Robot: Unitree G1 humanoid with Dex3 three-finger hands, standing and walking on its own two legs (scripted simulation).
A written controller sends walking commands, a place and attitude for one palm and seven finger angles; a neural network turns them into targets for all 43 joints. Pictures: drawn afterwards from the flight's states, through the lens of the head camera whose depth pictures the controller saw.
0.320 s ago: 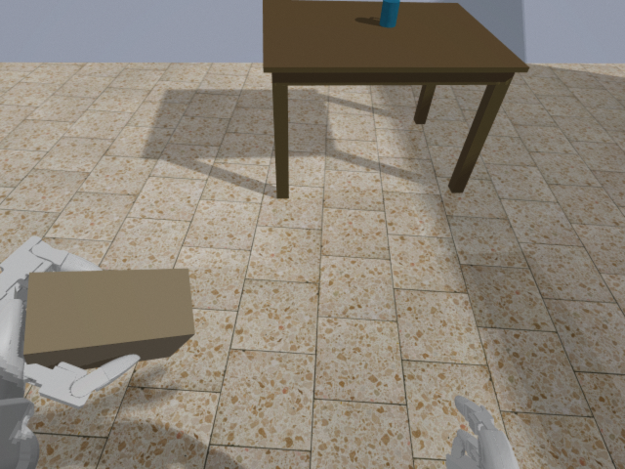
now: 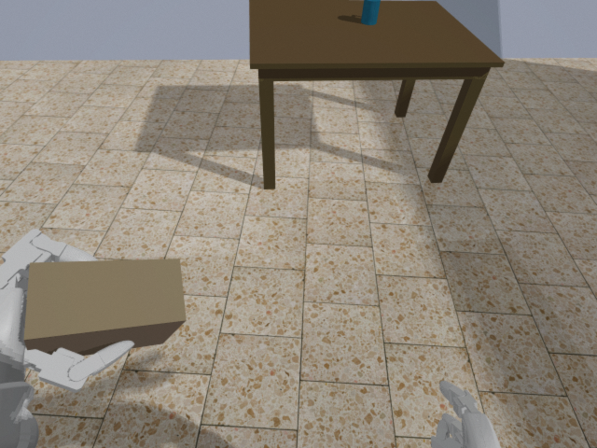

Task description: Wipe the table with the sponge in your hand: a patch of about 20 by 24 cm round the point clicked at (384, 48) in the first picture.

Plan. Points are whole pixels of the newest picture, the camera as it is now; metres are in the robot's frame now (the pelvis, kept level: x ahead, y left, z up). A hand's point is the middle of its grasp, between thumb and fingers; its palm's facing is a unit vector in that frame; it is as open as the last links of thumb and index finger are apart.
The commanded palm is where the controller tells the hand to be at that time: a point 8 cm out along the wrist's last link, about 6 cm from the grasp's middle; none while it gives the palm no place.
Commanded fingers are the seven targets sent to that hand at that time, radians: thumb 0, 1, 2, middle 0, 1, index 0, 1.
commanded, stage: look at it before walking up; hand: left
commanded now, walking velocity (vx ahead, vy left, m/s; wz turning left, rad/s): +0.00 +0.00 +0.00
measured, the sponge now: (130, 307) +0.23 +0.20 +0.13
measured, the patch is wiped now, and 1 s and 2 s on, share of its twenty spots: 0.00 0.00 0.00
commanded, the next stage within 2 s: walk to a spot facing it in 0.08 s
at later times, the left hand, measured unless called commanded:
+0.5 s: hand (109, 293) +0.23 +0.21 +0.16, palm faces +0.40 -0.82 -0.41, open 10.8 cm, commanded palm +0.19 +0.25 +0.18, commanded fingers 0.00 0.10 1.30 -1.20 -1.60 -1.20 -1.60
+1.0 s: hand (200, 186) +0.39 +0.16 +0.16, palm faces +0.23 -0.88 -0.41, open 10.8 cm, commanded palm +0.34 +0.20 +0.18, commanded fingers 0.00 0.10 1.30 -1.20 -1.60 -1.20 -1.60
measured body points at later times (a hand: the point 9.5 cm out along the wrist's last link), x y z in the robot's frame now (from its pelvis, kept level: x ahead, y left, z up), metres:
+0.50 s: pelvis +0.01 -0.02 -0.01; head -0.01 -0.02 +0.44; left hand +0.20 +0.26 +0.18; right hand +0.15 -0.25 -0.10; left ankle +0.04 +0.12 -0.74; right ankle +0.04 -0.12 -0.73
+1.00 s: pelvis +0.13 -0.04 +0.00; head +0.13 -0.03 +0.45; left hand +0.37 +0.20 +0.19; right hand +0.24 -0.28 -0.08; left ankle +0.13 +0.09 -0.74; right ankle +0.09 -0.13 -0.67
